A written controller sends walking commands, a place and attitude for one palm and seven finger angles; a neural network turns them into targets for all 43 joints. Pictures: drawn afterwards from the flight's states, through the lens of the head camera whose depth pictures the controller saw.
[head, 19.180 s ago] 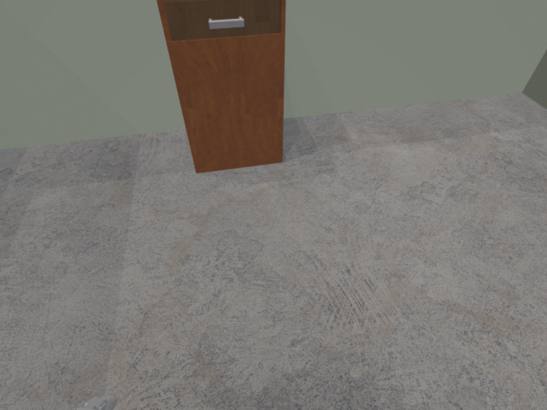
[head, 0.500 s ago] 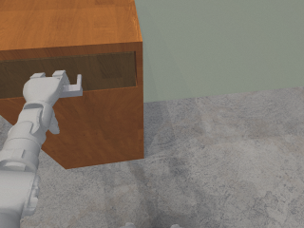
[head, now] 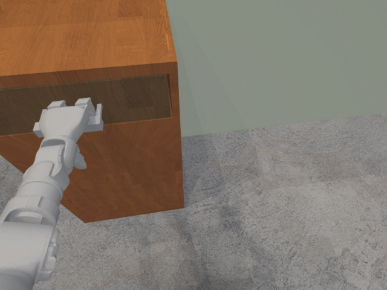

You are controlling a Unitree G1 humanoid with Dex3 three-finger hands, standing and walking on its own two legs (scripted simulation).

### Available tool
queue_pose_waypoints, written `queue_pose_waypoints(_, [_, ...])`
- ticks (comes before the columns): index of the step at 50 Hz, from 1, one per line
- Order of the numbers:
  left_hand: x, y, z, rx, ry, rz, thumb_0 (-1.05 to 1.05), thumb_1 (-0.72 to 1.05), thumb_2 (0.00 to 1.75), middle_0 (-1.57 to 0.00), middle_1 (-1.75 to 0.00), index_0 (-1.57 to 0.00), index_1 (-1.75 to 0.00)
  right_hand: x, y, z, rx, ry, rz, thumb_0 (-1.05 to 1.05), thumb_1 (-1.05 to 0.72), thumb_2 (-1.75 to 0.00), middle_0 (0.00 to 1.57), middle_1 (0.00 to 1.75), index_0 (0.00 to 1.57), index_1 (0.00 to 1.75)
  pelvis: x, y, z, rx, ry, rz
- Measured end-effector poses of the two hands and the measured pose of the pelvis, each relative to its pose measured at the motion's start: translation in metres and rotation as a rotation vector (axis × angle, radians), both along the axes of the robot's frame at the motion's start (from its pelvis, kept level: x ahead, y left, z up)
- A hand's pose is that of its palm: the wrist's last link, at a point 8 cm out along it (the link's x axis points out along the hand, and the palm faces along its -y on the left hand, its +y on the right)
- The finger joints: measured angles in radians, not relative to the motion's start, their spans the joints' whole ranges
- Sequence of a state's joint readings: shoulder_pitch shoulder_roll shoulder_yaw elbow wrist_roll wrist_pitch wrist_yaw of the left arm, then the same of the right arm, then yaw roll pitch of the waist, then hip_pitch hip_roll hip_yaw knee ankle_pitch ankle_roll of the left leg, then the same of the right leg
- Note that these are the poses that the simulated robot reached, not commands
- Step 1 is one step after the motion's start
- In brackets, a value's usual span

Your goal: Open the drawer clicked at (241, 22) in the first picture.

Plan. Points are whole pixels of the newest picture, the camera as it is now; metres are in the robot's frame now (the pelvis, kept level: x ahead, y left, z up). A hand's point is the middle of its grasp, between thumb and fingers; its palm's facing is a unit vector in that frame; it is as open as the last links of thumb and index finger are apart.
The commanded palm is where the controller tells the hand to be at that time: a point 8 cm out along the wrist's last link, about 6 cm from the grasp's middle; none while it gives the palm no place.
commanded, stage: close the thumb around the handle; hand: left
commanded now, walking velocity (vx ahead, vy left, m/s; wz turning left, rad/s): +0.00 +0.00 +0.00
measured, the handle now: (71, 118) +0.48 +0.28 +0.05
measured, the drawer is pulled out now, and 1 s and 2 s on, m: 0.00 0.02 0.13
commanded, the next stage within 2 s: pull the drawer open in 0.48 s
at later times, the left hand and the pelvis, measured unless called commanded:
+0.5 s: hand (70, 139) +0.44 +0.28 +0.03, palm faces -0.06 -0.02 -1.00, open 5.5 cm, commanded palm +0.43 +0.28 +0.09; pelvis +0.01 -0.01 +0.00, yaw +0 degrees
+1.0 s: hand (70, 144) +0.42 +0.28 +0.03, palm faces -0.01 -0.05 -1.00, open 5.7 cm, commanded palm +0.38 +0.27 +0.09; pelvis +0.02 +0.01 +0.00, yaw -2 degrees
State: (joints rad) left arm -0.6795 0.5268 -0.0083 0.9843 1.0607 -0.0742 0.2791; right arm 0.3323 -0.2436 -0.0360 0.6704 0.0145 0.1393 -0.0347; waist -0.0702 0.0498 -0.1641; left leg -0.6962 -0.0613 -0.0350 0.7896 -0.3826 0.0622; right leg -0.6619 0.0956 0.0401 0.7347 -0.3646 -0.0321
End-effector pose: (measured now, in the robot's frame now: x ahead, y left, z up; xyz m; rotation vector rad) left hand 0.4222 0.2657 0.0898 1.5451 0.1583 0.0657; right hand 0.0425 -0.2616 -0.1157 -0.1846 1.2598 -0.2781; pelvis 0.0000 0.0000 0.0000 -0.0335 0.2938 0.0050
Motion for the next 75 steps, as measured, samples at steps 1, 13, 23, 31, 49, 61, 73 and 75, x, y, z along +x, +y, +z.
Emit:
queue_pose_waypoints(1, [0.000, -0.001, 0.000, -0.005, -0.005, -0.006, 0.00, -0.23, 0.41, -0.34, -1.23, -0.34, -1.24, 0.001, -0.001, 0.000, -0.001, -0.002, 0.001, 0.01, -0.91, -0.90, 0.20, 0.30, 0.20, 0.30, 0.000, 0.000, 0.000, 0.001, 0.000, -0.002])
queue_pose_waypoints(13, [-0.002, 0.011, -0.004, 0.017, -0.019, 0.048, 0.00, 0.37, 0.67, -0.38, -1.29, -0.38, -1.30, 0.009, -0.016, 0.000, -0.023, 0.009, 0.008, 0.01, -0.91, -0.90, 0.20, 0.30, 0.20, 0.30, 0.004, -0.007, -0.001, 0.006, 0.017, -0.003])
queue_pose_waypoints(23, [0.000, 0.013, -0.004, 0.011, 0.013, 0.039, 0.01, 0.73, 0.83, -0.41, -1.34, -0.41, -1.34, 0.010, -0.021, 0.003, -0.040, 0.016, -0.004, 0.01, -0.91, -0.90, 0.20, 0.30, 0.20, 0.30, 0.010, -0.008, 0.000, 0.004, 0.012, -0.001])
queue_pose_waypoints(31, [-0.001, 0.013, -0.004, 0.011, 0.003, 0.030, 0.01, 0.72, 0.82, -0.42, -1.35, -0.42, -1.35, 0.011, -0.015, 0.001, -0.030, 0.013, 0.001, 0.01, -0.91, -0.90, 0.20, 0.30, 0.20, 0.30, 0.008, -0.006, -0.001, 0.003, 0.015, 0.001])
queue_pose_waypoints(49, [-0.016, 0.013, -0.005, -0.021, -0.046, 0.007, 0.03, 0.70, 0.80, -0.42, -1.35, -0.42, -1.35, 0.033, 0.004, 0.006, 0.012, -0.050, -0.024, 0.01, -0.91, -0.90, 0.20, 0.30, 0.20, 0.30, 0.023, 0.010, 0.005, -0.003, -0.008, -0.028])
queue_pose_waypoints(61, [-0.043, 0.009, -0.004, -0.036, -0.058, 0.006, 0.04, 0.69, 0.80, -0.42, -1.35, -0.42, -1.35, 0.094, 0.021, 0.018, 0.028, -0.188, 0.054, 0.01, -0.91, -0.90, 0.20, 0.30, 0.20, 0.30, 0.031, 0.020, 0.008, -0.006, -0.042, -0.029])
queue_pose_waypoints(73, [-0.071, 0.006, -0.004, -0.056, -0.052, 0.006, 0.05, 0.69, 0.78, -0.42, -1.35, -0.42, -1.35, 0.126, 0.032, 0.025, 0.045, -0.264, 0.109, 0.01, -0.91, -0.90, 0.20, 0.30, 0.20, 0.30, 0.034, 0.019, 0.011, 0.000, -0.076, -0.033])
queue_pose_waypoints(75, [-0.075, 0.005, -0.004, -0.054, -0.049, 0.007, 0.05, 0.69, 0.78, -0.42, -1.35, -0.42, -1.35, 0.127, 0.032, 0.025, 0.047, -0.267, 0.113, 0.01, -0.91, -0.90, 0.20, 0.30, 0.20, 0.30, 0.034, 0.017, 0.011, 0.001, -0.079, -0.033])
